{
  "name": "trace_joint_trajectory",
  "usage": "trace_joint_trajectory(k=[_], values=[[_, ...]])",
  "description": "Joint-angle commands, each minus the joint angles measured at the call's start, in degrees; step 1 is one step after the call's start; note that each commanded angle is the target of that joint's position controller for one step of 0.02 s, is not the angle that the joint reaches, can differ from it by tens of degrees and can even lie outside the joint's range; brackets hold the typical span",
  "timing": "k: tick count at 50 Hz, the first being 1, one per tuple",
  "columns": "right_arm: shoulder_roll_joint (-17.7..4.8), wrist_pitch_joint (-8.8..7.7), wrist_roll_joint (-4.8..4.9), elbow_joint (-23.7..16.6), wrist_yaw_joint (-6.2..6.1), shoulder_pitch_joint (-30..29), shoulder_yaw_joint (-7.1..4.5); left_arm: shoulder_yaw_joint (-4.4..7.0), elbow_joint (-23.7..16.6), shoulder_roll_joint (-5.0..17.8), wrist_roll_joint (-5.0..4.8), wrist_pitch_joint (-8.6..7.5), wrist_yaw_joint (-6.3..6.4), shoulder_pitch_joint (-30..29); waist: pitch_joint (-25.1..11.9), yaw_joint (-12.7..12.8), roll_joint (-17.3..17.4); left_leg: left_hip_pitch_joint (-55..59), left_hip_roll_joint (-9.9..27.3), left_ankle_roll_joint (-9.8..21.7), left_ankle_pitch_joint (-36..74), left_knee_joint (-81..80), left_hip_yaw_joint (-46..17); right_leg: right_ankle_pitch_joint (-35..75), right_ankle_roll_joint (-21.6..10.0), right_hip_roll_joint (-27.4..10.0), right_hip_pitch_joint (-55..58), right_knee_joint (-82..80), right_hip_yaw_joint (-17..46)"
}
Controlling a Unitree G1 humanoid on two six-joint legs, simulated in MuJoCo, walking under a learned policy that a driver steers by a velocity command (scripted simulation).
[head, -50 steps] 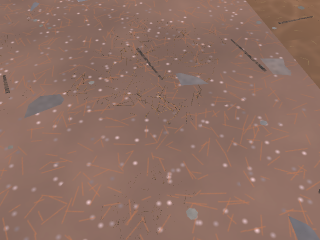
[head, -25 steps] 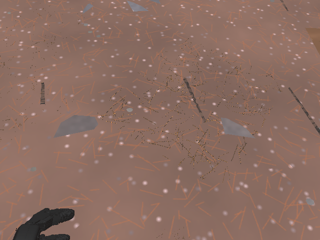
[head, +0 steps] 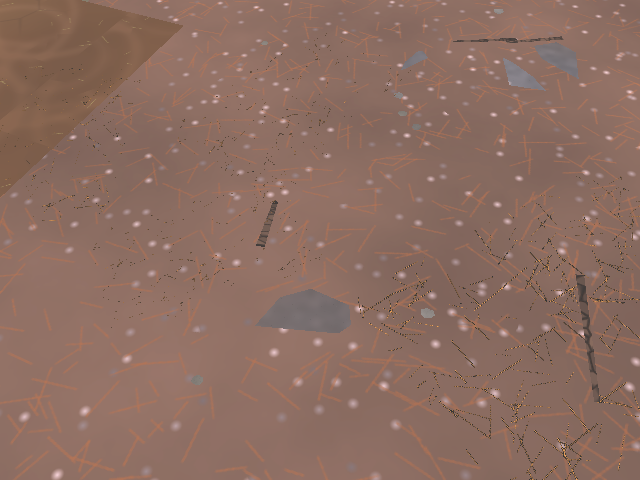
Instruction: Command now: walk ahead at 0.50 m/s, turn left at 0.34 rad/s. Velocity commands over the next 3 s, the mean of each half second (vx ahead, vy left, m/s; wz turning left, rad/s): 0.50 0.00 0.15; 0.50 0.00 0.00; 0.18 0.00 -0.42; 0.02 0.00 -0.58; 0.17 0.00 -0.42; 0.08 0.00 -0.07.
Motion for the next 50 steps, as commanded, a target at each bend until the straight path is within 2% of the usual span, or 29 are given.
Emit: trace_joint_trajectory(k=[1,4,6,7,9,10,11,12,13,14,15,17,20,22,25,30,33,34,35,36,37,38,39,40,41,43,45,48,50], values=[[0.04,-1.62,-0.16,-4.52,1.18,-5.22,0.82,1.49,-3.1,8.97,-0.82,-0.62,0.16,-3.27,2.02,-0.62,-5.69,2.34,-0.25,0.48,7.14,-11.12,2.89,18.73,-8.87,-13.97,-1.46,-7.21,6.39],[-0.13,-2.11,0.27,-6.42,2.09,-10.4,0.98,1.64,-0.74,10.52,-1.72,0.31,0.07,0.79,3.37,0.71,-5.91,2.95,-0.99,1.75,6.05,-17.83,4.7,20.56,-8.57,-16.24,3.67,-6.53,6.57],[-1.44,-2.19,0.11,-7.14,2.41,-11.04,0.48,1.79,0.32,11.47,-2.04,1.14,0.14,1.58,2.84,-0.42,-7.0,5.07,-2.39,3.42,1.51,-20.81,5.79,28.11,-7.76,-17.54,7.48,-3.67,6.14],[-2.58,-2.17,-0.16,-6.93,2.42,-9.24,-0.07,1.91,0.58,12.27,-2.17,1.48,0.29,1.37,1.12,-2.12,-8.04,9.19,-3.96,4.51,-0.51,-22.08,6.91,37.0,-7.13,-17.49,8.51,-0.39,5.34],[-6.81,-1.9,-0.54,-2.8,1.74,4.88,-2.53,1.5,0.82,12.07,-2.11,2.06,0.81,0.7,-7.59,-10.17,-7.98,31.06,-7.13,7.7,3.5,-26.0,8.87,48.37,-4.42,-14.29,3.66,16.29,1.34],[-10.87,-1.37,-0.92,-0.67,0.73,15.21,-3.92,0.35,-0.86,9.64,-0.56,1.77,1.04,0.26,-15.16,-14.14,-2.82,49.91,2.01,10.82,7.33,-22.81,-2.2,30.68,-2.25,-11.71,-10.22,33.41,0.4],[-15.31,-1.46,-1.12,-0.27,0.6,15.52,-4.14,-2.04,-2.55,2.34,0.24,0.67,0.29,6.52,-22.79,-8.63,12.13,65.17,16.68,20.27,-2.41,-28.95,-31.38,-16.54,0.94,-1.14,-31.33,53.06,3.86],[-9.95,-1.69,-0.86,-0.58,0.7,16.5,-2.93,-0.64,-1.65,8.11,-1.22,-0.41,-0.18,2.54,-24.38,-11.82,6.43,64.34,16.85,19.9,-6.21,-33.39,-36.35,-19.83,0.5,-2.49,-36.77,59.65,12.54],[-8.27,-2.04,-0.91,-0.1,0.76,13.19,-2.18,-0.06,-3.89,9.65,-2.75,-0.89,-0.4,-2.58,-14.98,-11.09,5.3,57.39,14.74,17.66,-2.42,-34.48,-26.96,-15.4,0.17,-4.88,-41.0,60.36,11.48],[-6.99,-2.3,-0.7,-0.03,0.82,9.67,-1.76,-0.32,-4.37,8.73,-2.33,-1.1,-0.12,-4.94,-9.89,-9.13,1.43,49.21,12.06,16.13,3.2,-35.48,-20.09,-10.21,0.22,-7.27,-40.05,57.28,10.44],[-5.56,-2.52,-0.96,-0.02,1.03,6.8,-1.39,-0.15,-4.34,8.31,-1.27,-0.93,0.08,-5.56,-6.73,-7.12,0.32,42.29,10.08,15.35,7.52,-37.19,-15.73,-7.09,0.7,-8.69,-37.66,53.94,10.24],[-3.93,-3.27,-1.46,0.12,1.19,4.44,-1.01,-0.23,-3.55,6.69,-1.04,0.43,-0.03,-2.84,-5.58,-3.86,1.37,34.81,8.31,15.32,9.03,-41.44,-11.92,-3.53,1.5,-10.06,-31.68,50.89,10.92],[-5.23,-4.38,-1.06,2.0,0.93,4.58,-1.43,-0.6,-4.09,4.84,-0.38,1.88,0.28,-4.68,-2.44,-2.86,0.5,30.21,7.7,15.93,10.77,-45.33,-7.21,0.81,3.19,-10.32,-32.5,44.88,10.38],[-5.93,-4.35,-1.11,3.28,0.41,5.89,-1.63,-0.86,-5.26,4.33,-0.02,1.91,0.21,-8.82,-0.6,-3.91,-0.09,30.28,6.61,15.12,10.52,-46.32,-4.33,7.51,3.78,-10.3,-34.37,37.75,10.3],[-7.13,-3.96,-0.86,4.83,-0.12,7.78,-1.86,-1.42,-6.49,3.35,-0.28,1.3,-0.48,-14.74,1.03,-6.1,0.06,30.15,4.82,12.92,8.6,-46.6,-0.44,17.11,3.55,-8.5,-32.15,25.93,9.04],[-8.83,-3.2,0.0,8.43,-0.31,12.38,-2.41,-1.49,-9.09,4.39,-0.87,0.7,-1.79,-21.99,2.69,-8.52,0.39,36.9,8.0,11.72,5.64,-43.77,-1.16,16.97,1.71,-6.52,-31.82,16.79,8.83],[-9.55,-2.32,0.18,9.74,-0.71,12.34,-2.76,-0.97,-9.34,5.9,-0.76,0.27,-2.39,-20.65,1.55,-6.86,1.51,41.74,9.8,10.2,12.16,-39.32,-2.09,10.41,-0.82,-5.27,-28.85,14.1,7.99],[-9.76,-1.99,0.22,9.81,-0.85,11.33,-2.76,-0.4,-8.48,6.87,-0.65,0.14,-2.31,-17.16,-0.52,-4.6,1.89,42.1,8.77,9.19,20.27,-34.99,-1.04,9.29,-1.95,-3.69,-23.4,12.7,6.28],[-8.71,-1.64,-0.03,9.91,-0.99,11.22,-2.31,0.87,-6.06,8.99,-0.45,0.11,-1.91,-9.54,-5.36,-1.09,1.03,40.49,5.77,7.76,27.56,-25.73,1.32,9.59,-3.52,-1.88,-12.79,12.07,4.6],[-6.12,-1.55,-1.04,8.88,-1.26,12.01,-1.09,2.17,-4.02,12.95,-0.08,0.16,-1.38,0.46,-13.75,2.45,-3.48,31.44,2.53,5.48,18.52,-9.77,4.17,12.58,-6.85,-9.36,3.63,14.25,12.63],[-0.09,-2.65,-0.96,7.59,-0.79,18.87,0.72,3.36,-3.03,18.03,0.24,0.55,-1.34,4.58,-20.7,-0.37,-19.1,7.45,-7.88,0.7,-13.17,11.73,5.44,0.16,-16.54,-22.52,23.7,8.6,40.24],[-4.23,-3.77,-0.27,8.54,-0.62,16.34,0.02,1.89,-3.23,12.43,-0.82,0.56,-1.52,4.99,-21.8,1.96,-16.44,0.17,-7.5,0.94,-25.53,19.31,-2.76,-7.84,-16.85,-23.05,25.02,2.09,49.34],[-7.54,-4.4,1.15,7.12,-0.3,11.24,-0.95,1.09,-3.76,10.15,-0.77,0.54,-1.34,1.13,-13.56,1.64,-12.76,-4.22,-4.44,1.71,-21.63,21.29,-2.48,-8.11,-14.11,-21.52,18.89,1.34,41.13],[-7.19,-4.64,0.97,6.23,-0.49,7.74,-0.73,0.72,-4.49,8.94,-0.43,0.62,-1.19,-2.57,-9.08,0.25,-8.28,-3.28,-1.41,2.02,-16.48,19.12,-0.56,-3.42,-12.55,-19.39,11.44,0.79,34.39],[-6.69,-4.57,-0.03,5.87,-0.71,5.67,-0.87,0.29,-4.73,7.42,-0.08,0.6,-1.25,-5.27,-5.31,-1.16,-6.33,-1.54,0.41,1.84,-12.94,15.44,0.19,2.33,-12.01,-17.43,4.5,-0.74,29.77],[-5.15,-3.52,-0.42,6.39,-0.7,7.58,-0.95,-0.21,-4.84,5.83,0.6,0.15,-1.31,-7.08,-4.34,-4.05,-8.29,4.5,2.27,1.41,-9.17,11.61,-0.1,8.43,-11.7,-15.09,-2.32,-3.74,24.89],[-3.48,-2.53,-0.6,6.61,-0.85,8.05,-0.61,0.04,-3.98,6.6,0.06,-0.45,-1.17,-6.56,-3.46,-4.95,-7.66,5.28,2.73,0.42,-7.79,8.28,0.66,12.36,-12.61,-14.66,-4.95,-6.07,21.21],[-2.57,-2.4,-1.29,4.58,-1.09,1.87,-0.19,0.59,-2.66,8.39,-0.33,-0.3,-0.39,-4.37,-0.89,-3.85,-5.9,2.34,2.86,-1.16,-0.46,-1.52,1.24,15.63,-12.62,-13.75,-5.42,-8.1,18.21],[-1.55,-2.9,-1.54,3.85,-0.87,-1.62,0.15,0.65,-2.07,8.78,-0.37,0.37,0.19,-3.76,0.25,-3.32,-5.9,5.06,0.96,-1.83,4.91,-10.34,2.25,25.76,-10.97,-11.47,-6.34,-6.6,14.52]])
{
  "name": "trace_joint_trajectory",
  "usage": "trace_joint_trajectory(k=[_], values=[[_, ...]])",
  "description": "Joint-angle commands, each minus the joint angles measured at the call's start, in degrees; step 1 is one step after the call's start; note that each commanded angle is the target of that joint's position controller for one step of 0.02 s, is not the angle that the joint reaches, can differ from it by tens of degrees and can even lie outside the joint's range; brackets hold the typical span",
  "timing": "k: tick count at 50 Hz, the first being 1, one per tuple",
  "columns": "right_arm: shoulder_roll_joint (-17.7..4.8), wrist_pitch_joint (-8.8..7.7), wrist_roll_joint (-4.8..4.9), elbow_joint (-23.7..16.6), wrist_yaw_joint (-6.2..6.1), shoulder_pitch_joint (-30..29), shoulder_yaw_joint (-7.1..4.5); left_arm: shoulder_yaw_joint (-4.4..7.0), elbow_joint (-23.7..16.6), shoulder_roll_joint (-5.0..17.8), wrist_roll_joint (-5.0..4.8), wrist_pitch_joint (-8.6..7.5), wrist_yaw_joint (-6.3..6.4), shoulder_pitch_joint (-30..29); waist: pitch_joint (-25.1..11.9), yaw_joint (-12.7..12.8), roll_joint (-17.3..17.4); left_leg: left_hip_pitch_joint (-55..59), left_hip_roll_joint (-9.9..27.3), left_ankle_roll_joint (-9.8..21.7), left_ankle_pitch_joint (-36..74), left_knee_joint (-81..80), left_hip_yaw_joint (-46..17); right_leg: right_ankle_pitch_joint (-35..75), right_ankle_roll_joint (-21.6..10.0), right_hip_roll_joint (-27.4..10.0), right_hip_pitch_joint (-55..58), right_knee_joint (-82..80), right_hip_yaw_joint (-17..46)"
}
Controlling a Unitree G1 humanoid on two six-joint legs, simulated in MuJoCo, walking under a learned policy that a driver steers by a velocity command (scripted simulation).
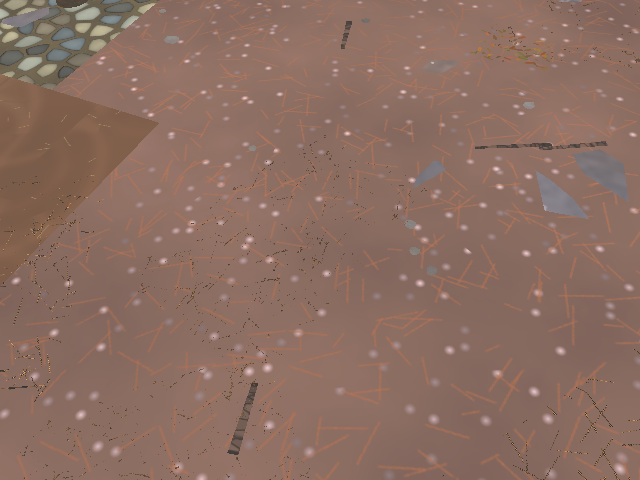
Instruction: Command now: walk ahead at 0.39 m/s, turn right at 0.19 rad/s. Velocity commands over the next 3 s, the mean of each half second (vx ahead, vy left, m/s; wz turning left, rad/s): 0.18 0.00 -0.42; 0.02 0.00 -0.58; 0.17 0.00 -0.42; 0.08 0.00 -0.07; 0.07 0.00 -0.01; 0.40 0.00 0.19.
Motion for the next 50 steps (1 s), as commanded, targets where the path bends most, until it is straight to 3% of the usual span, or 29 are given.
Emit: trace_joint_trajectory(k=[1,5,8,9,10,11,12,13,14,15,17,19,22,25,27,29,30,31,32,33,34,35,36,38,40,43,47,50], values=[[-1.45,-1.09,-0.43,-3.88,0.22,-3.15,-0.14,2.24,-3.29,9.93,-0.34,-0.22,1.06,-2.62,0.46,-1.79,-5.48,3.85,-1.98,-1.16,8.65,-11.62,0.97,25.1,-7.83,-12.21,-2.22,-5.1,7.44],[-2.43,-1.54,0.03,-5.09,0.96,-8.36,-0.46,2.79,-1.86,11.15,-1.15,1.57,1.84,1.07,-0.83,-0.14,-7.34,8.26,-5.86,-1.04,12.82,-19.75,0.55,25.88,-6.28,-12.4,0.59,1.01,9.32],[-5.46,-1.9,-0.51,-4.12,0.98,-4.63,-1.62,3.28,-2.91,11.27,-1.51,2.48,2.63,-1.5,-3.07,-3.17,-8.57,14.23,-6.1,1.16,11.22,-25.03,-1.12,22.45,-3.81,-12.97,2.37,8.42,13.94],[-6.62,-2.17,-0.95,-2.65,0.66,-0.39,-2.17,3.06,-3.67,10.11,-1.45,2.64,2.73,-2.78,-5.27,-5.23,-7.58,21.11,-5.64,2.48,15.95,-28.23,-0.24,21.14,-2.11,-10.4,0.78,13.6,13.37],[-9.9,-2.35,-2.04,-2.22,0.11,4.39,-2.92,2.14,-5.27,7.05,-0.5,2.52,2.66,-2.41,-11.66,-6.4,-2.41,33.81,1.82,5.53,32.65,-25.79,-5.28,10.36,0.29,-6.06,-5.32,24.53,11.45],[-12.03,-1.36,-2.68,-2.93,-0.44,5.68,-3.09,0.75,-4.82,1.78,0.52,2.29,2.38,6.84,-18.69,-3.17,11.92,51.37,17.14,13.75,54.01,-21.11,-18.5,-28.24,4.13,1.2,-21.49,42.1,6.93],[-9.88,-0.22,-1.38,-3.49,-0.04,6.36,-2.74,1.16,-4.31,5.93,-0.89,2.48,2.25,10.98,-25.39,-4.0,14.43,51.95,21.04,18.21,41.71,-23.93,-26.35,-34.09,5.08,-0.26,-25.37,52.28,8.84],[-6.89,0.45,-0.78,-4.18,-0.07,3.59,-2.03,2.58,-4.49,9.97,-1.8,3.42,2.55,6.64,-19.72,-4.54,8.24,46.45,17.34,16.57,28.72,-26.95,-22.56,-29.24,6.1,-2.73,-28.62,56.19,8.41],[-5.05,0.94,-0.54,-4.13,-0.35,0.55,-1.42,2.99,-5.49,10.21,-1.77,4.58,3.05,2.38,-14.23,-4.22,5.24,40.46,14.19,14.47,19.71,-28.91,-17.57,-25.22,7.02,-4.46,-30.42,56.24,6.71],[-3.96,1.36,-0.63,-4.04,-0.46,-2.44,-0.95,3.37,-5.73,10.0,-1.46,5.98,3.53,1.06,-10.36,-3.29,4.59,33.81,12.04,13.68,13.9,-31.09,-13.62,-22.6,7.97,-6.0,-29.31,55.39,6.41],[-5.07,1.72,-1.69,-3.48,-0.63,-6.0,-1.36,3.33,-6.67,7.98,-1.09,7.89,3.97,1.56,-6.36,-1.36,7.24,22.34,9.12,13.3,7.22,-35.7,-7.08,-18.07,8.76,-6.58,-22.54,52.43,4.33],[-5.36,1.53,-1.89,-2.85,-0.99,-6.89,-1.62,3.27,-7.67,6.6,-0.82,8.31,4.02,1.27,-6.02,-1.05,7.06,20.2,9.12,14.08,7.41,-37.17,-3.33,-15.85,8.54,-6.7,-20.01,48.43,3.0],[-6.55,1.7,-1.16,-1.99,-1.64,-7.63,-2.14,2.82,-9.7,5.7,-0.44,8.26,3.25,-1.97,-7.23,-1.86,5.51,21.3,10.63,14.75,8.27,-37.35,-0.35,-12.11,7.42,-8.06,-17.04,39.87,2.49],[-8.23,2.47,-0.63,-1.08,-1.68,-7.57,-2.69,2.94,-11.11,6.66,-0.47,8.42,2.13,-3.94,-7.47,-2.39,5.56,22.34,11.95,14.31,6.63,-37.13,1.48,-10.4,5.94,-7.84,-13.24,33.42,0.87],[-9.08,2.96,0.06,-0.33,-1.4,-7.28,-2.98,3.3,-11.72,7.43,-0.48,8.7,1.46,-4.19,-6.97,-2.2,5.53,23.6,12.69,13.11,4.73,-35.82,2.19,-10.24,4.5,-7.38,-11.01,28.53,-0.27],[-9.0,3.61,1.11,0.49,-1.3,-7.68,-3.07,3.76,-10.97,7.49,-0.31,8.74,0.97,-1.77,-6.69,-0.37,4.42,22.52,11.36,9.76,0.92,-31.51,4.8,-5.18,2.01,-5.46,-5.22,18.68,-2.37],[-7.27,3.99,1.35,1.67,-1.18,-5.54,-2.81,4.42,-10.36,8.79,0.08,8.73,1.18,-0.05,-5.68,-0.2,1.44,19.52,8.97,6.19,-3.74,-26.2,7.21,-2.2,-0.07,-4.74,-1.52,13.41,-0.53],[-4.11,4.39,0.27,2.07,-0.75,-3.23,-2.16,5.75,-10.97,13.89,0.15,8.6,2.1,0.93,-3.29,-1.61,-12.44,10.07,2.3,0.14,-13.64,-11.11,13.67,8.99,-4.7,-14.67,2.64,4.33,15.06],[-4.15,4.16,-0.99,-1.37,-1.15,-7.26,-2.15,6.49,-13.16,19.72,1.03,8.0,2.45,-1.09,-0.76,-1.52,-22.22,-3.07,-6.46,-3.48,-28.33,1.4,10.28,14.06,-14.9,-25.53,1.06,0.8,32.75],[-6.06,4.02,-1.02,-1.99,-1.5,-11.47,-2.81,5.82,-13.68,16.94,2.41,6.43,2.13,-1.82,-2.74,0.57,-15.17,-2.92,-6.06,-2.44,-27.64,10.44,1.98,10.82,-16.01,-24.09,-1.17,-0.05,31.08],[-6.26,4.13,-0.06,-1.53,-1.62,-10.19,-3.14,5.33,-13.85,15.53,2.2,5.22,2.16,-4.38,-2.92,-1.55,-13.12,-2.97,-5.35,-1.36,-22.19,12.51,0.03,8.79,-12.91,-21.23,-1.56,0.35,26.31],[-6.4,4.29,-0.14,0.19,-2.07,-7.78,-3.49,5.04,-14.5,13.86,0.92,4.74,2.38,-7.71,-3.38,-3.24,-9.93,-2.77,-4.71,-1.16,-17.7,12.42,-0.68,6.68,-9.57,-18.51,-1.09,1.37,23.01],[-7.03,4.34,-0.68,0.94,-2.43,-6.86,-3.78,4.42,-14.91,12.15,-0.1,4.7,2.62,-9.52,-3.83,-3.71,-9.91,-2.45,-4.65,-1.48,-14.94,12.34,-0.83,8.63,-8.09,-17.53,-0.86,2.07,21.43],[-6.32,3.94,-0.57,1.1,-2.2,-6.18,-3.79,3.68,-15.31,10.69,-0.04,4.9,3.19,-9.19,-5.89,-4.22,-9.74,0.61,-5.89,-2.3,-11.68,13.6,-0.68,14.62,-8.09,-15.65,-0.8,3.17,19.62],[-5.33,3.59,0.05,0.92,-2.01,-6.57,-3.42,3.79,-15.41,10.89,-0.1,5.05,3.56,-7.83,-6.61,-3.67,-9.23,0.67,-6.51,-2.89,-10.08,8.78,-0.97,16.14,-8.23,-14.9,1.88,4.0,19.57],[-4.26,3.3,0.21,0.33,-1.59,-8.5,-2.75,4.33,-15.68,12.16,-0.39,5.61,4.0,-6.77,-6.18,-2.38,-10.19,2.89,-7.22,-3.8,-9.69,-1.07,-1.68,12.63,-8.51,-14.35,3.07,4.77,21.62],[-5.14,2.85,0.66,0.39,-0.7,-7.96,-2.66,4.76,-16.68,13.13,-0.17,6.31,3.5,-7.76,-5.64,-1.89,-11.57,9.9,-8.5,-3.66,-11.84,-8.83,-1.99,11.06,-9.43,-14.03,-0.67,5.3,25.96],[-5.87,2.22,0.9,0.49,0.0,-6.37,-2.81,4.75,-17.29,13.01,-0.62,6.72,3.05,-9.22,-6.14,-2.24,-11.97,13.73,-9.2,-2.84,-12.34,-15.04,-2.29,14.45,-9.04,-13.34,-0.17,6.86,29.9]])
Over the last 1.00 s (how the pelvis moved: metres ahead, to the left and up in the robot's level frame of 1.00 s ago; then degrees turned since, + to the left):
0.55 0.00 0.00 2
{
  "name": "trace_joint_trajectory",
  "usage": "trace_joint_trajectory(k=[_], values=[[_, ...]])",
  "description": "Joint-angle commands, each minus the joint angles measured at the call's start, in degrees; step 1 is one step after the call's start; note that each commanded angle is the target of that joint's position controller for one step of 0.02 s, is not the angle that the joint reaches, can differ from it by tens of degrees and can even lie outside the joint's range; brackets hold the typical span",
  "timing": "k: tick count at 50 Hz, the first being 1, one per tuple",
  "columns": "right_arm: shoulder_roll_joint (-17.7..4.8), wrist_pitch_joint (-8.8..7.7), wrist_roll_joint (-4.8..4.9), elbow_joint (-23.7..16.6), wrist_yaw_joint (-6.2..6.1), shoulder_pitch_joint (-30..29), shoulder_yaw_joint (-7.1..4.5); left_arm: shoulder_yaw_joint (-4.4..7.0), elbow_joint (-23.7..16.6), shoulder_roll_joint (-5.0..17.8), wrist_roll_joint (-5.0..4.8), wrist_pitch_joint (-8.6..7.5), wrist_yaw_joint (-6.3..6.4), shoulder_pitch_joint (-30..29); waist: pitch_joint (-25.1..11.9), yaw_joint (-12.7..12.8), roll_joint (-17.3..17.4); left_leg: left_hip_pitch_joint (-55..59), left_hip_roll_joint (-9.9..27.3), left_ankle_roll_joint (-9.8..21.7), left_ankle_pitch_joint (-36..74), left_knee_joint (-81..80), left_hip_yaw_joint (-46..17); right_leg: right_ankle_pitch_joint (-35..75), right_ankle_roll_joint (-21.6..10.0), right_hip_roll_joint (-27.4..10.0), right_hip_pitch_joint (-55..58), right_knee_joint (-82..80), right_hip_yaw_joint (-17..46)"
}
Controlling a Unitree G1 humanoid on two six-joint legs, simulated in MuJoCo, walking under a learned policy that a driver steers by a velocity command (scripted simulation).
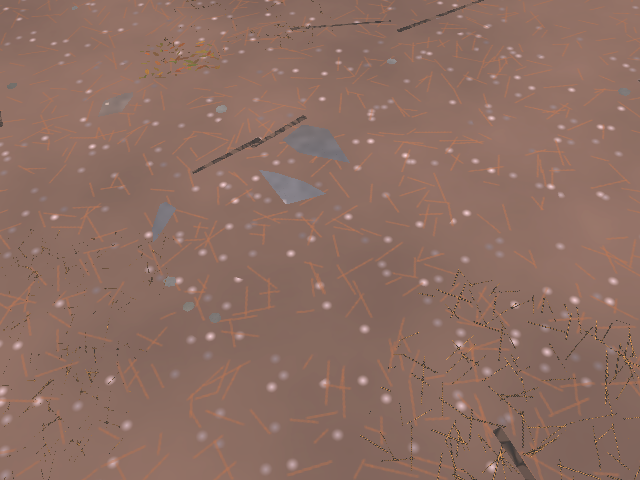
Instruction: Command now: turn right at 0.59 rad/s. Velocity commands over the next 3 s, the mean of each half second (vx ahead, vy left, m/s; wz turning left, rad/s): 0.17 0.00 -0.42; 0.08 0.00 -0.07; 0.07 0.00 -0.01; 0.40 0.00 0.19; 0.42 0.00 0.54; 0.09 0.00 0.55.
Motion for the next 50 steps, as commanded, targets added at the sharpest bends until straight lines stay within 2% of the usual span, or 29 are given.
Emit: trace_joint_trajectory(k=[1,3,4,5,6,7,9,12,14,17,20,22,23,24,25,26,27,28,30,33,35,38,41,42,43,44,45,46,50], values=[[-5.7,-1.49,0.23,-3.6,0.68,0.3,-1.29,2.86,-4.19,10.03,-0.51,-0.12,-0.07,-1.48,-7.35,-0.68,-9.52,1.12,-0.65,0.92,0.83,-7.93,0.06,17.84,-9.79,-13.83,10.0,-4.58,19.27],[-6.51,-1.85,-0.07,-2.39,0.99,4.44,-1.77,2.6,-4.75,9.24,-1.27,0.28,0.22,-3.18,-7.85,-3.09,-8.09,10.19,0.99,2.69,12.09,-20.36,0.71,13.43,-6.24,-10.48,6.52,-1.47,18.1],[-9.8,-1.63,-0.92,-2.31,0.74,6.19,-2.57,1.99,-4.9,6.94,-0.87,0.31,0.28,-1.4,-9.32,-2.26,-1.6,17.67,9.77,5.94,16.19,-21.98,-6.04,1.33,-3.18,-6.61,-0.11,5.57,13.82],[-14.6,-0.9,-1.96,-2.55,0.34,4.26,-3.37,1.6,-6.14,4.9,-1.01,-0.08,0.14,1.29,-6.82,1.33,14.91,20.6,20.65,14.41,28.12,-22.84,-19.31,-20.26,0.54,3.65,-13.01,15.58,1.81],[-11.31,-1.11,-2.88,-3.84,0.32,3.22,-2.65,3.1,-5.32,10.15,0.12,-0.63,0.09,1.59,-6.35,-0.38,13.44,17.07,26.46,20.87,30.69,-23.46,-23.62,-25.67,3.49,0.93,-15.45,29.68,0.49],[-8.58,-1.22,-2.43,-4.8,-0.03,1.23,-1.78,4.12,-4.11,12.61,-0.33,-0.57,-0.17,2.5,-6.15,0.43,8.92,16.27,23.74,19.47,22.4,-23.93,-18.63,-20.61,4.07,-1.35,-15.87,35.3,0.2],[-6.33,-1.13,-0.37,-4.84,-0.78,0.02,-1.13,3.62,-3.15,9.89,-0.11,0.2,-0.4,2.16,-3.23,-0.26,9.06,17.61,17.21,14.54,1.65,-26.17,-12.15,-11.89,5.25,-3.23,-20.85,37.97,-1.8],[-7.21,-1.42,-0.4,-3.58,-1.29,5.84,-0.95,1.99,-4.74,5.96,-0.57,-0.79,-1.31,-1.75,-1.3,-3.88,9.02,19.31,15.75,14.81,-5.73,-29.74,-9.93,-8.37,5.96,-4.03,-23.17,34.54,-4.9],[-7.89,-2.04,-0.5,-2.84,-1.03,8.68,-1.03,1.24,-5.3,4.62,-0.39,-1.85,-1.42,-3.72,-1.36,-5.43,8.64,21.47,16.32,15.38,-5.39,-30.76,-9.29,-7.55,6.01,-4.88,-22.55,28.24,-5.53],[-9.51,-2.81,0.0,-2.41,-0.24,8.76,-1.29,0.11,-5.26,2.85,-0.11,-3.27,-1.9,-4.29,-0.49,-5.3,9.21,17.58,16.14,15.26,-1.29,-31.62,-5.49,-6.81,5.06,-6.4,-14.61,17.17,-8.81],[-11.07,-3.0,0.55,-1.56,0.9,10.09,-1.57,-0.05,-5.03,3.45,-0.41,-4.07,-2.41,-4.27,1.43,-5.14,9.18,12.59,16.06,15.55,2.69,-30.42,-3.24,-7.24,3.61,-5.61,-5.8,8.26,-11.61],[-11.14,-2.49,1.17,-1.05,1.54,9.45,-1.36,0.15,-3.93,3.45,-0.29,-4.16,-2.47,-0.7,0.47,-2.13,8.05,10.61,15.77,14.48,11.5,-25.78,-1.86,0.0,2.12,-3.91,2.95,-1.33,-12.88],[-9.68,-2.43,1.08,-0.7,1.68,9.91,-0.76,0.69,-2.78,4.33,-0.19,-3.9,-2.2,2.44,-1.62,-0.52,7.18,9.07,14.7,12.75,15.73,-22.13,-0.9,2.23,1.17,-3.08,9.71,-4.66,-12.6],[-6.61,-2.71,0.31,-0.59,1.86,9.68,0.43,1.33,-2.22,5.94,-0.18,-3.57,-1.62,6.32,-5.23,1.62,5.2,6.64,11.99,9.4,16.89,-15.26,2.37,5.44,-0.01,-5.93,17.79,-5.85,-8.82],[-1.71,-3.09,-2.19,-2.67,2.07,8.68,2.28,2.04,-2.34,10.63,0.71,-3.13,-0.78,11.12,-11.11,2.31,-7.5,-1.47,6.76,4.32,2.12,1.89,7.86,21.45,-3.18,-18.66,27.44,-5.71,5.94],[-2.34,-3.34,-1.34,-3.6,1.59,10.2,2.19,2.8,-2.19,14.32,1.18,-2.87,-1.1,11.75,-11.4,1.76,-18.1,-11.71,2.32,1.85,-14.48,12.29,7.77,23.03,-12.48,-27.78,26.77,-9.63,19.25],[-7.89,-2.82,-0.58,-2.5,1.32,10.03,0.62,1.76,-2.27,10.17,0.64,-3.34,-1.64,10.38,-8.97,2.36,-10.74,-13.05,5.25,1.3,-16.05,20.38,4.4,21.97,-13.81,-26.24,23.54,-9.85,16.5],[-8.52,-2.35,0.11,-2.01,1.5,9.75,0.21,0.94,-2.25,7.98,0.61,-3.83,-1.96,7.74,-6.42,1.11,-9.71,-13.79,6.15,1.72,-13.25,22.36,3.84,22.27,-12.1,-23.17,20.83,-9.86,11.13],[-7.27,-1.33,-0.23,-0.8,1.05,9.57,0.16,0.37,-2.45,6.29,0.27,-4.14,-2.12,2.76,-3.52,-0.62,-6.74,-12.47,7.62,1.45,-5.99,19.87,3.75,23.62,-9.68,-19.16,15.98,-11.76,4.71],[-3.87,-0.86,-0.77,0.41,0.7,11.31,0.86,-0.51,-1.55,3.47,1.6,-4.66,-1.46,-0.58,-4.46,-3.45,-6.86,-3.41,6.89,0.19,2.8,12.25,4.3,32.59,-9.29,-15.36,9.8,-12.0,-2.74],[-2.69,-0.66,-1.09,-0.15,0.44,9.29,1.48,-0.48,-0.66,3.63,1.61,-4.54,-1.25,-1.28,-4.85,-3.0,-7.37,0.78,6.09,-0.04,4.98,4.12,4.84,33.45,-9.13,-14.31,8.56,-11.08,-4.73],[-3.79,-0.16,-0.9,-1.33,0.27,6.55,1.55,-0.12,1.62,5.02,1.07,-3.97,-1.37,0.38,-5.24,-1.65,-7.53,4.34,5.26,0.66,6.62,-2.61,4.92,31.62,-9.96,-16.12,9.01,-10.05,-2.66],[-4.39,-0.15,-1.59,-1.22,0.3,6.83,1.44,-0.82,3.43,3.48,0.01,-3.72,-1.65,-0.43,-3.97,-3.48,-4.48,12.12,4.97,3.18,17.79,-15.7,4.5,17.58,-6.89,-14.32,6.32,-8.39,-1.71],[-6.39,-0.3,-2.09,-1.41,-0.02,6.75,1.06,-1.26,4.25,2.22,0.75,-4.05,-1.71,1.35,-4.42,-2.91,-1.63,16.6,7.5,4.13,27.86,-17.22,1.31,10.7,-4.22,-11.99,4.86,-7.15,-2.21],[-10.05,-0.32,-1.77,-1.94,-0.47,5.98,0.34,-1.26,4.91,2.08,2.09,-4.42,-1.84,4.92,-5.2,0.01,3.83,19.66,10.76,6.16,36.19,-14.89,-1.18,2.5,-1.51,-7.86,3.06,-5.46,-4.78],[-8.44,-0.13,-0.94,-1.39,-0.48,3.89,0.58,-1.49,5.76,1.24,2.28,-4.24,-1.52,7.6,-5.89,1.68,7.49,17.93,10.66,9.22,31.32,-13.3,-1.15,-0.48,0.4,-6.0,4.25,-6.73,-6.34],[-5.8,-0.05,-0.32,-1.77,-0.13,2.34,0.99,-1.42,6.05,2.59,1.95,-3.88,-1.2,4.99,-4.13,-0.39,6.27,15.49,8.97,9.15,26.48,-13.74,-0.67,-0.03,1.35,-5.5,5.2,-6.04,-7.12],[-4.59,-0.19,-0.56,-1.43,0.06,2.14,1.34,-1.08,6.03,3.41,1.36,-3.5,-0.88,3.34,-3.74,-1.16,4.87,14.92,8.15,8.41,25.98,-13.71,-0.17,2.11,1.41,-5.64,5.21,-5.14,-7.23],[-4.45,-1.18,-0.67,0.75,0.57,2.67,1.56,-0.85,6.88,3.32,1.14,-2.04,-0.38,3.56,-5.21,-1.25,3.73,15.61,7.16,7.55,30.02,-12.49,0.84,9.63,1.04,-6.48,7.99,-4.33,-6.65]])
Over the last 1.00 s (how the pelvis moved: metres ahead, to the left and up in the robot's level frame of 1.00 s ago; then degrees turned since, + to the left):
0.15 0.01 -0.01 -33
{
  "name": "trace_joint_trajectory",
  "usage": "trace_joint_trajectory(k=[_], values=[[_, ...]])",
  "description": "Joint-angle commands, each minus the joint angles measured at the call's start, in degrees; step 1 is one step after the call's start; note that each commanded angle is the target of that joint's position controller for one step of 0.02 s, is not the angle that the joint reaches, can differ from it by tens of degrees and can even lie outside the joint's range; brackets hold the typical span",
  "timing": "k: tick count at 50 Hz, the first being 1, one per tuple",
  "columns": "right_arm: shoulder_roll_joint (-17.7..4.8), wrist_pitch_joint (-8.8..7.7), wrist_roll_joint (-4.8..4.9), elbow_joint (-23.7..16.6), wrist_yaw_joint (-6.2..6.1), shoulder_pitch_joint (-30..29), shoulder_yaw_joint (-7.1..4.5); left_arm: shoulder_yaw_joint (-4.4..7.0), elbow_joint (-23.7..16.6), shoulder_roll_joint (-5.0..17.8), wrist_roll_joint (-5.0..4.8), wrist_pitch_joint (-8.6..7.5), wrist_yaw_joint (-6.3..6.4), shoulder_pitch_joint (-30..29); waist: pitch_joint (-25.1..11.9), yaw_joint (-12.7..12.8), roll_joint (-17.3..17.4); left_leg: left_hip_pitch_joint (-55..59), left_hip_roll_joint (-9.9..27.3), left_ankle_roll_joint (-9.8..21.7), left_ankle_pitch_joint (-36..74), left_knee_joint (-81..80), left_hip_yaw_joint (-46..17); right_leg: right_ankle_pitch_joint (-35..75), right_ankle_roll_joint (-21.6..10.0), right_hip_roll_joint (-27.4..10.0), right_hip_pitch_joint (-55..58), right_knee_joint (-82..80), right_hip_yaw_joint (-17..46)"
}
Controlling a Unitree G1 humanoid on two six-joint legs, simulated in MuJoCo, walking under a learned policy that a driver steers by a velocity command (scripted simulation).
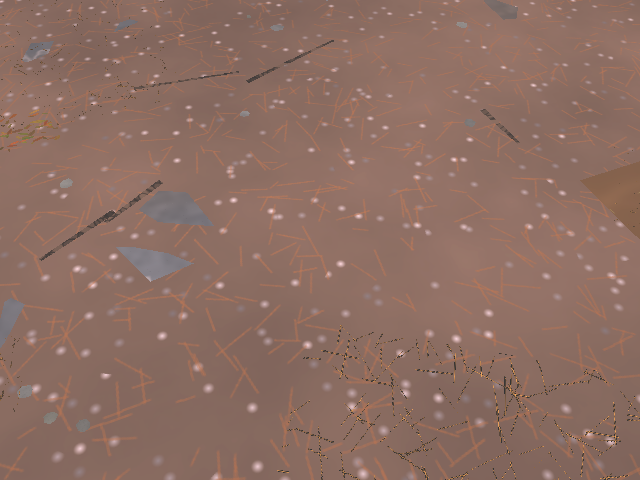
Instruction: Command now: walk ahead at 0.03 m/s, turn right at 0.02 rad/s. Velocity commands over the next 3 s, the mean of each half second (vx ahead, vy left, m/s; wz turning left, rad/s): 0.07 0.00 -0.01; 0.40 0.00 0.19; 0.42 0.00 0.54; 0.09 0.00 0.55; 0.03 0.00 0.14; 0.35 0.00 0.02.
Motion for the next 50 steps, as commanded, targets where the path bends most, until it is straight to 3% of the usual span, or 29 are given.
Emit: trace_joint_trajectory(k=[1,8,16,18,20,22,24,27,28,29,31,32,33,34,35,36,37,39,40,41,42,44,46,48,49,50], values=[[-6.83,-0.96,0.13,-1.18,0.1,-0.45,-1.4,1.96,-2.11,6.84,-0.16,0.15,0.53,1.38,-5.09,-0.28,4.03,8.8,3.93,3.61,23.8,-1.67,-4.48,18.25,-0.32,-3.57,-2.75,-2.56,3.18],[-7.09,-0.57,0.19,2.01,-0.03,-2.77,-1.43,2.35,1.28,6.63,-0.34,0.75,0.81,1.68,-4.14,-0.11,1.22,8.74,3.25,3.93,22.35,-2.13,-4.05,18.76,0.28,-3.84,-1.21,-3.14,2.86],[-6.57,-0.05,0.18,5.83,-0.48,-3.9,-1.5,2.25,5.35,6.54,-0.32,0.52,1.3,1.9,-2.29,-0.14,0.93,8.28,2.3,3.62,17.5,-3.53,-3.55,14.56,0.72,-3.89,-1.91,-4.25,2.3],[-6.75,0.33,0.68,7.21,-0.7,-2.58,-1.81,2.32,6.72,6.41,-0.78,0.48,1.44,3.21,-2.35,-0.14,1.19,7.47,0.5,4.07,-0.09,-3.19,-2.29,0.2,-0.36,-2.52,-3.27,-3.67,1.02],[-7.08,0.29,1.02,7.31,-0.89,-2.34,-2.08,2.25,6.44,6.44,-1.2,-0.02,1.62,2.54,2.39,-0.51,0.84,1.95,0.45,5.18,-21.2,-4.13,-3.77,-15.15,-2.53,-2.9,-8.37,-3.12,2.44],[-7.02,-1.09,1.36,7.29,-0.73,-1.62,-2.08,1.93,6.17,5.82,-1.71,-1.58,1.65,3.32,6.34,-0.41,2.44,-1.31,2.51,6.81,-27.42,-5.62,-7.7,-19.73,-3.92,-3.7,-11.89,-1.96,4.08],[-7.42,-2.8,1.69,7.88,-0.19,0.87,-2.28,1.72,6.13,5.14,-2.01,-3.49,1.23,3.74,6.83,-0.9,3.78,-0.18,5.09,8.85,-27.23,-6.7,-12.57,-17.19,-4.72,-3.87,-13.96,0.76,4.7],[-9.15,-4.17,1.66,8.18,0.49,3.93,-2.7,1.5,5.54,3.68,-2.01,-5.52,0.18,3.62,4.24,-0.75,7.54,3.53,10.06,13.02,-22.94,-10.79,-22.4,-8.6,-5.07,-2.04,-14.44,6.52,2.13],[-9.81,-4.38,1.76,7.88,0.61,3.66,-2.81,1.32,5.81,2.99,-2.12,-5.9,-0.25,4.98,3.32,0.17,9.17,4.44,11.71,14.29,-19.07,-10.81,-24.94,-5.85,-5.19,-1.63,-13.94,7.61,1.34],[-9.57,-4.56,1.92,7.16,0.71,2.72,-2.77,1.38,6.59,3.13,-2.03,-6.22,-0.62,6.6,2.15,1.09,8.37,4.67,11.75,14.4,-11.94,-9.2,-24.34,-2.72,-5.26,-1.63,-11.65,6.7,1.29],[-8.88,-5.09,2.14,4.1,1.07,-3.67,-2.62,2.18,10.17,4.66,-2.06,-6.53,-1.09,14.14,-1.0,5.13,2.92,-2.6,7.13,10.96,9.43,1.37,-13.93,8.25,-5.79,-2.94,1.72,0.67,4.19],[-6.24,-5.86,1.9,1.53,1.57,-8.81,-1.96,3.48,13.43,8.08,-2.36,-6.28,-1.03,22.24,-3.65,7.89,-6.24,-14.36,0.0,6.27,18.12,16.69,-1.74,17.13,-7.51,-7.64,15.96,-4.12,12.97],[-5.51,-6.87,1.28,0.45,2.12,-10.74,-1.76,4.28,14.79,10.79,-2.06,-5.63,-1.21,26.87,-2.09,9.47,-13.88,-32.22,-3.79,2.93,-0.37,29.65,3.81,31.78,-11.35,-16.9,27.46,-6.64,25.4],[-5.82,-6.8,1.82,0.64,2.43,-9.83,-1.87,3.23,14.01,7.89,-0.95,-5.24,-1.19,25.15,0.73,7.76,-10.02,-42.06,-2.24,2.91,-19.61,37.88,1.2,36.59,-14.15,-22.27,29.13,-6.3,28.2],[-4.2,-6.43,3.37,0.32,2.58,-10.16,-1.38,2.49,13.62,5.61,-0.23,-5.14,-1.11,24.01,3.55,6.86,-5.49,-48.35,-0.27,3.91,-20.14,44.36,-2.91,37.03,-14.39,-22.88,30.05,-6.17,25.48],[-2.6,-6.09,4.29,-0.39,2.66,-10.59,-0.79,2.08,13.31,4.68,-0.21,-4.95,-1.06,22.87,5.06,6.3,-3.63,-52.28,0.53,4.57,-17.92,46.03,-4.43,35.87,-13.31,-22.53,30.08,-7.83,21.49],[-2.15,-6.0,4.15,-1.14,2.71,-11.11,-0.61,1.49,13.05,3.69,-0.46,-4.79,-1.02,20.64,7.08,5.01,-2.12,-52.37,1.52,4.96,-13.8,42.64,-5.15,35.29,-10.98,-21.29,27.12,-10.57,16.87],[-1.24,-5.58,2.88,-2.34,3.33,-11.07,-0.16,0.48,10.53,2.25,-0.2,-4.74,-0.45,12.58,8.02,1.64,-3.61,-38.23,1.24,3.72,-2.08,29.5,-1.07,31.04,-7.04,-15.14,12.27,-16.88,6.76],[-0.36,-5.26,1.84,-2.77,3.89,-11.55,0.25,0.44,9.43,3.16,-0.19,-4.94,-0.03,9.87,7.07,1.05,-3.68,-27.41,0.8,2.43,6.25,22.07,2.21,27.69,-6.16,-11.77,4.2,-19.11,1.64],[0.87,-4.93,1.2,-3.74,4.23,-13.34,0.77,0.8,9.51,5.06,-0.26,-5.42,0.4,10.56,6.23,1.65,-4.46,-17.85,0.07,1.8,11.92,16.25,4.73,26.17,-6.2,-10.75,-1.44,-22.28,-0.87],[0.74,-4.51,1.14,-4.79,4.21,-14.89,0.8,1.39,10.34,7.38,-0.52,-5.97,0.64,12.83,6.03,2.1,-5.11,-13.11,-0.8,1.98,13.64,14.04,5.64,28.69,-6.83,-12.11,-2.28,-24.23,-0.96],[-1.94,-3.79,1.6,-6.3,3.85,-14.96,0.01,2.0,11.29,9.09,-1.08,-6.44,0.67,13.92,5.33,0.73,-5.53,-12.35,-2.24,4.4,12.28,9.39,5.58,43.8,-5.87,-13.74,4.69,-20.62,-3.04],[-4.76,-3.56,1.73,-6.72,3.73,-12.07,-1.33,2.44,11.15,9.71,-1.1,-5.88,0.88,13.98,1.38,-1.77,-7.66,-9.13,-4.71,7.02,9.87,7.04,6.84,61.38,-4.11,-15.32,11.64,-11.9,-4.52],[-8.79,-2.7,2.26,-3.0,3.77,1.75,-3.97,2.79,10.04,10.51,-0.31,-4.38,1.26,12.32,-6.62,-8.61,-8.86,6.49,-7.24,9.65,9.48,4.8,6.88,70.04,-2.17,-14.82,10.89,6.97,-6.21],[-11.12,-1.91,2.3,-1.1,3.22,9.97,-5.43,2.69,8.81,10.53,0.13,-4.44,1.36,11.77,-9.54,-12.13,-5.91,21.32,-4.31,11.4,8.38,4.47,-0.08,59.16,-0.61,-13.09,-1.5,21.61,-5.85],[-15.36,-1.82,1.55,-1.25,2.61,13.64,-6.02,0.43,6.22,2.21,0.84,-5.64,0.11,17.22,-17.66,-6.52,11.14,40.53,12.54,22.07,-3.34,0.73,-31.84,6.2,2.78,-1.76,-25.23,48.2,-4.03]])
Over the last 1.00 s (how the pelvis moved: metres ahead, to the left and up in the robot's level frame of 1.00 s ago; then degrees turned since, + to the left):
0.13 -0.05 0.00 -12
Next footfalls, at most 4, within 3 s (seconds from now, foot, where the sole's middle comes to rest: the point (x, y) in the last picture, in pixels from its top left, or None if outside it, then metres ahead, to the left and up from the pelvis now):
0.98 left None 0.36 0.13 -0.77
1.48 right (315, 406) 0.67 0.02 -0.77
1.92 left None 0.49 0.23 -0.77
2.30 right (307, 419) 0.63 0.04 -0.77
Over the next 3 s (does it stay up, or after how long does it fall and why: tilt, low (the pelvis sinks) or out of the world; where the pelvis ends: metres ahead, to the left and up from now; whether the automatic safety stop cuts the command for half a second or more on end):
stays up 0.63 0.23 0.00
